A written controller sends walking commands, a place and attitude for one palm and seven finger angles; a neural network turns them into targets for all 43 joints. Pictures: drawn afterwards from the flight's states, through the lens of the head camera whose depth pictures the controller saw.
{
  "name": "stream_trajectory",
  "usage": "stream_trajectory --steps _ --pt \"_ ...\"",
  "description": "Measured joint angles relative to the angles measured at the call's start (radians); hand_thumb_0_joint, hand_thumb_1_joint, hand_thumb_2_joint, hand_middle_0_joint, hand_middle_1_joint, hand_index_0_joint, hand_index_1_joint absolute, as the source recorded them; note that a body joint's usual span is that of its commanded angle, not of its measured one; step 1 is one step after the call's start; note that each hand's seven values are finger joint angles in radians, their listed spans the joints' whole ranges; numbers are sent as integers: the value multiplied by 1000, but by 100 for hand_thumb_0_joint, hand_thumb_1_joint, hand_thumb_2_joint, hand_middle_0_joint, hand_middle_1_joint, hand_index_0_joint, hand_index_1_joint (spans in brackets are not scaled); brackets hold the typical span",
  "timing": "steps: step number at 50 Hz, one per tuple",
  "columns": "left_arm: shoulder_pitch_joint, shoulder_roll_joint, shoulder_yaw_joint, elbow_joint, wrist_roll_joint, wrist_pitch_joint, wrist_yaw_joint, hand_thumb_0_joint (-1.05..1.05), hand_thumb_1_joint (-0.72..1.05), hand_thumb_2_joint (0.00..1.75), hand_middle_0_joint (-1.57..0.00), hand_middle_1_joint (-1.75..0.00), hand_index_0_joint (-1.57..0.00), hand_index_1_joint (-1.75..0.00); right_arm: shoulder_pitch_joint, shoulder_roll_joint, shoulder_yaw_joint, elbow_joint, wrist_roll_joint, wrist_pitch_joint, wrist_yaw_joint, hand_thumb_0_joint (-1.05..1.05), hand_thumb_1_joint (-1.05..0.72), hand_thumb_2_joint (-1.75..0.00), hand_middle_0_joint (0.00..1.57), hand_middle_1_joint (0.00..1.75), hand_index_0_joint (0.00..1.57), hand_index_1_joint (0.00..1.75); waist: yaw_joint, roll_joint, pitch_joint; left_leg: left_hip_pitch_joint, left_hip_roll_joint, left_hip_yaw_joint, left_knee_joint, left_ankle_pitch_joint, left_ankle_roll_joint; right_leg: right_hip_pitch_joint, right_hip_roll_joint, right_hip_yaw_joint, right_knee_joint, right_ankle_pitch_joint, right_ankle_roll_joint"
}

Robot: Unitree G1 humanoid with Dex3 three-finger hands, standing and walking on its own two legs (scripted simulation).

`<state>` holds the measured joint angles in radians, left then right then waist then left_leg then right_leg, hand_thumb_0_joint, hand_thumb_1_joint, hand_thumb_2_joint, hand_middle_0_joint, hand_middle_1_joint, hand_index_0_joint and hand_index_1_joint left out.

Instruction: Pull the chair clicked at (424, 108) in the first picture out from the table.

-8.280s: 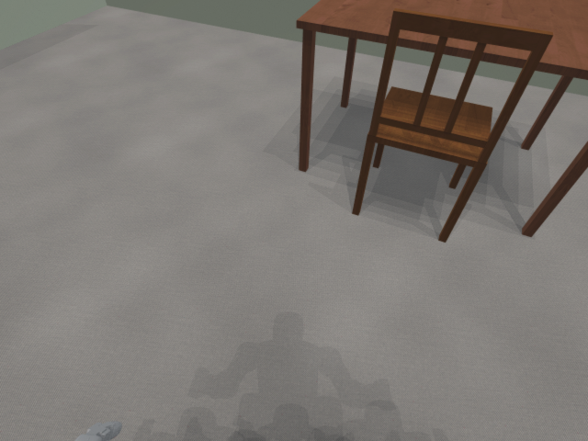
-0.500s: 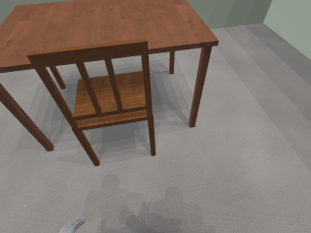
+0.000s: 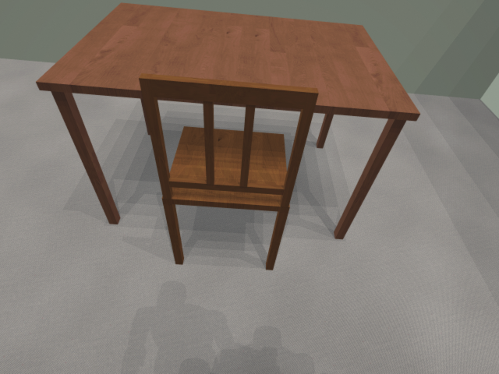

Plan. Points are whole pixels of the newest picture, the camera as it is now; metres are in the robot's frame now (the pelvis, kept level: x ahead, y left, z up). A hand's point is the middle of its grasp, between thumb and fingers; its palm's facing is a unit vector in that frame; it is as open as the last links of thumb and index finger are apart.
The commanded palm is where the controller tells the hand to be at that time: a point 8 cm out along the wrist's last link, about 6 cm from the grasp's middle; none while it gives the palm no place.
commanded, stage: take the last steps up to it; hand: left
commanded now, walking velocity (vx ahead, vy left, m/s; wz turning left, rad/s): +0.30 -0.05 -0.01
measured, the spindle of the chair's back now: (209, 145) +0.71 +0.17 -0.08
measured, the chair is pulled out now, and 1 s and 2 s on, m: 0.00 0.00 0.00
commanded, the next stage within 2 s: come to a stop and stand still in 0.56 s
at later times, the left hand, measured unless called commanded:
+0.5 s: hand (189, 321) +0.25 +0.13 -0.17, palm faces +0.01 -0.98 -0.20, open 7.3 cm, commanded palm none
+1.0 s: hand (191, 322) +0.26 +0.13 -0.18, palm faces +0.04 -0.99 -0.16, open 7.3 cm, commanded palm none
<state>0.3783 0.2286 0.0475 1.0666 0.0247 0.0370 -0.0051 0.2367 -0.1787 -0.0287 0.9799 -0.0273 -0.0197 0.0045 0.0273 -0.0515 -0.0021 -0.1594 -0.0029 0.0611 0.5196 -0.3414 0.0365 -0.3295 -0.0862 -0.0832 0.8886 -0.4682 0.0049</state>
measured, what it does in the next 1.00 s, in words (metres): walks ahead: right foot, then left foot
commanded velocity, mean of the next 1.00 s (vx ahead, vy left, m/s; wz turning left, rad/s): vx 0.06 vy -0.05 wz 0.00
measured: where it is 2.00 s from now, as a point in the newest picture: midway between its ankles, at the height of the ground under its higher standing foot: outside the picture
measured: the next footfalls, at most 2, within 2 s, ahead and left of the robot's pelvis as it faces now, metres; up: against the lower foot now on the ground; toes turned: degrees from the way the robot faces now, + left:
right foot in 0.40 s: +0.26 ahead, -0.14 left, +0.00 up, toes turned -8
left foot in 0.80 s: +0.36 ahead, +0.08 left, +0.00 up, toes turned +4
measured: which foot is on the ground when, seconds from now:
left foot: down 0.00-0.40, up 0.42-0.78, down 0.80-1.00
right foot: up 0.00-0.38, down 0.40-0.88, up 0.90-1.00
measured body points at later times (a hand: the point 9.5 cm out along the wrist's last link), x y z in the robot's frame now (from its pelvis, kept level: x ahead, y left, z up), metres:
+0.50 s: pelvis +0.16 -0.04 -0.01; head +0.18 -0.06 +0.44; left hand +0.25 +0.19 -0.15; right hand +0.07 -0.26 -0.17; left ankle +0.02 +0.09 -0.65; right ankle +0.22 -0.13 -0.73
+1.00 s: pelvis +0.25 -0.03 +0.00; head +0.28 -0.02 +0.45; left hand +0.26 +0.18 -0.16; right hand +0.34 -0.25 -0.15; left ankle +0.32 +0.08 -0.73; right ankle +0.20 -0.14 -0.71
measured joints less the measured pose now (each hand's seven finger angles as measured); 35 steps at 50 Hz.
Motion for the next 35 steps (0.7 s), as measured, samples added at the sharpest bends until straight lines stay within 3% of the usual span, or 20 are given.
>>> stream_trajectory --steps 3,8,13,19,21,23,26,29,35 --pt "-10 3 0 18 1 -4 -14 1 91 90 -20 -30 -20 -30 41 21 11 13 3 -15 -13 1 -91 -90 20 30 20 30 -13 8 -2 66 -4 -7 -93 30 2 -92 7 8 133 85 0" --pt "-59 -11 -3 -1 -2 -21 -21 1 91 90 -20 -30 -20 -30 108 34 16 67 11 -27 -20 1 -92 -90 20 30 20 30 -16 21 17 154 -21 -10 -211 60 11 -196 -10 25 138 204 20" --pt "-123 -30 -4 -16 -7 -20 -22 0 91 90 -20 -30 -20 -30 166 43 12 114 7 -28 -23 1 -91 -90 20 30 20 30 -39 33 37 219 -26 -4 -250 32 1 -215 -17 13 -10 239 21" --pt "-201 -49 -5 -44 -10 -45 -25 0 91 90 -20 -30 -20 -30 215 32 4 158 1 -23 -25 1 -91 -90 20 30 20 30 -80 64 60 257 9 5 -168 -90 -38 -119 24 -25 -249 245 -30" --pt "-221 -51 -1 -56 -5 -79 -21 0 91 90 -20 -30 -20 -30 221 31 2 177 11 -18 -21 1 -91 -90 20 30 20 30 -73 73 72 190 35 2 34 -161 -33 -87 44 -38 -269 309 -55" --pt "-231 -59 -1 -64 -12 -102 -13 0 91 90 -20 -30 -20 -30 202 27 0 180 21 -5 -18 1 -91 -90 20 30 20 30 -69 80 86 43 37 -41 390 -179 -7 -67 54 -53 -233 252 -70" --pt "-209 -73 -7 -56 -17 -101 -2 0 91 90 -20 -30 -20 -30 158 13 -11 164 17 4 -14 1 -91 -90 20 30 20 30 -56 83 73 -147 47 -47 676 -94 10 7 72 -59 -303 228 -72" --pt "-176 -75 0 -35 -17 -98 20 -1 93 90 -21 -30 -21 -30 103 1 -18 122 8 6 -15 1 -91 -90 20 30 20 30 -61 90 48 -279 75 -42 671 -18 -3 74 88 -66 -400 252 -74" --pt "-120 -79 -17 9 -9 -93 17 -1 93 90 -21 -30 -20 -30 6 5 -18 66 6 2 -14 1 -92 -90 20 30 20 30 -56 93 22 -339 102 -14 372 54 -37 167 106 -72 -498 250 -69"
